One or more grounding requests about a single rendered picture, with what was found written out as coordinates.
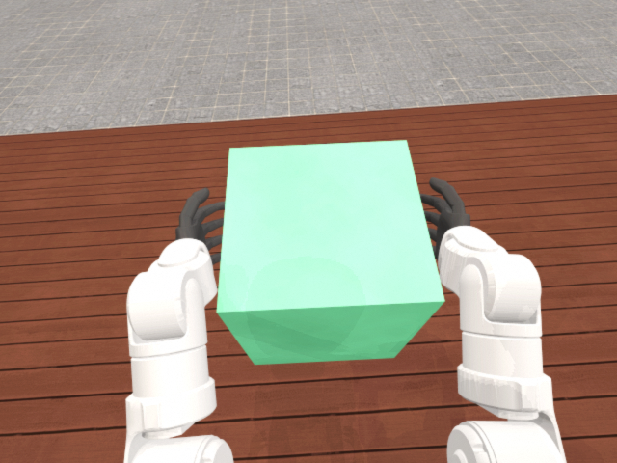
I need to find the robot right hand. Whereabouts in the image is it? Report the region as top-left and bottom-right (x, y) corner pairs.
(419, 177), (470, 260)

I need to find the right robot forearm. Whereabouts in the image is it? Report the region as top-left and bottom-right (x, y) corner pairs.
(438, 226), (567, 463)

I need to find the left robot upper arm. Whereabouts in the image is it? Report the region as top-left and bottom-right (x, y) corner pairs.
(132, 435), (234, 463)

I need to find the carton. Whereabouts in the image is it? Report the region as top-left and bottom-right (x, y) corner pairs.
(217, 140), (445, 365)

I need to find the left robot forearm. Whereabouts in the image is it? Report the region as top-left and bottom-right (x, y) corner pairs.
(124, 238), (218, 463)

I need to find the robot left hand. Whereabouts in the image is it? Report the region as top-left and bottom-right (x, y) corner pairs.
(175, 188), (226, 265)

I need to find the right robot upper arm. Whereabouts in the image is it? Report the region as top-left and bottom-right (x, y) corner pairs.
(447, 421), (564, 463)

